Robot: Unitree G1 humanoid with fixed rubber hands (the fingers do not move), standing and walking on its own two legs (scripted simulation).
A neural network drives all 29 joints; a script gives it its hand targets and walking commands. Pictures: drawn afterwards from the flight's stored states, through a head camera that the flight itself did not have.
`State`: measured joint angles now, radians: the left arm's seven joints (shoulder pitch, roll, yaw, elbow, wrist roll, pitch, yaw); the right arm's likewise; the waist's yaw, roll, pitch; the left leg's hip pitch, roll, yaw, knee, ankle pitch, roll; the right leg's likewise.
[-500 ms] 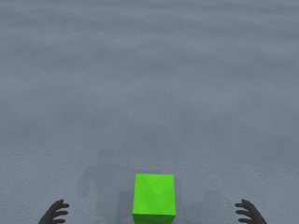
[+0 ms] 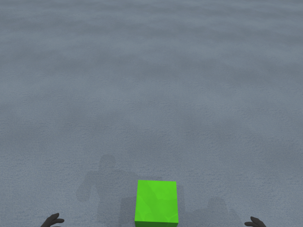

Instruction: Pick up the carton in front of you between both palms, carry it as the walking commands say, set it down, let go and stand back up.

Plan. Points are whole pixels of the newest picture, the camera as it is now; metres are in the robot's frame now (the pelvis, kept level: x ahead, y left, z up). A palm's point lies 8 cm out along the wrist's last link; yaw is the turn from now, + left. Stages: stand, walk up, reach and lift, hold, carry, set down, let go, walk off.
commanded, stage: stand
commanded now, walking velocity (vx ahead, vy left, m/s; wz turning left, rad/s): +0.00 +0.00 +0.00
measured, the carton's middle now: (156, 207) +0.37 -0.02 -0.65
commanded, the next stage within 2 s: none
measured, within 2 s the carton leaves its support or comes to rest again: neither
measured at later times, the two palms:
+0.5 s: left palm out of the picture +0.08 +0.30 -0.10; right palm out of the picture +0.08 -0.30 -0.10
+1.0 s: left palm out of the picture +0.06 +0.31 -0.10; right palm out of the picture +0.07 -0.31 -0.10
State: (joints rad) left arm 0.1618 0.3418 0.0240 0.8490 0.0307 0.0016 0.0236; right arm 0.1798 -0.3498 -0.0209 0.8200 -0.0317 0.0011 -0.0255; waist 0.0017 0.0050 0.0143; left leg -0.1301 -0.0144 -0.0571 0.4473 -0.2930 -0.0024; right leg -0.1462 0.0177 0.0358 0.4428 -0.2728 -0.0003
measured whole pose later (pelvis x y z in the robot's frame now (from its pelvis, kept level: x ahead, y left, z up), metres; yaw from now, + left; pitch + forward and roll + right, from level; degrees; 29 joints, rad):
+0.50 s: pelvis -0.02 +0.00 +0.00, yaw +0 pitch -2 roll +0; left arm 0.15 0.37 0.02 0.97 0.02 0.00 0.01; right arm 0.16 -0.37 0.00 0.94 -0.02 -0.01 -0.02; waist 0.01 0.01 0.02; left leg -0.11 -0.01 -0.06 0.39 -0.24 -0.01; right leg -0.12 0.02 0.03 0.38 -0.22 0.00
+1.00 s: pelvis -0.02 +0.00 +0.01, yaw +0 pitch -3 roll +0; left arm 0.12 0.38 0.01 1.03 0.02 -0.01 0.01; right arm 0.14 -0.39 0.00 1.00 -0.02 -0.01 -0.02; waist 0.01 0.00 0.03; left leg -0.10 -0.01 -0.06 0.36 -0.21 -0.01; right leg -0.11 0.01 0.04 0.36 -0.19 0.00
